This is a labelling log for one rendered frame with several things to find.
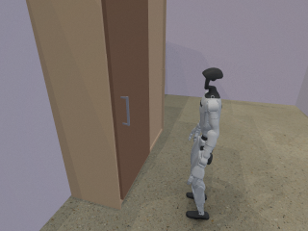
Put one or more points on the right robot thigh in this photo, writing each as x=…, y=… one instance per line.
x=195, y=148

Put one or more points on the right robot forearm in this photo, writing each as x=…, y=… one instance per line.
x=198, y=127

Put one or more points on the left robot forearm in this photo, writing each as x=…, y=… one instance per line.
x=210, y=144

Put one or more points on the left robot upper arm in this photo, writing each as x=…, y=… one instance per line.
x=212, y=108

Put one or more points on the right robot hand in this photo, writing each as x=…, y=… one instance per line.
x=196, y=134

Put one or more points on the wardrobe door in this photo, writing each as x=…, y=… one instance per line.
x=127, y=49
x=155, y=65

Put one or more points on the robot left foot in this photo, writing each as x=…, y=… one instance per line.
x=195, y=215

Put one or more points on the left robot hand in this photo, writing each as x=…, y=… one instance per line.
x=197, y=172

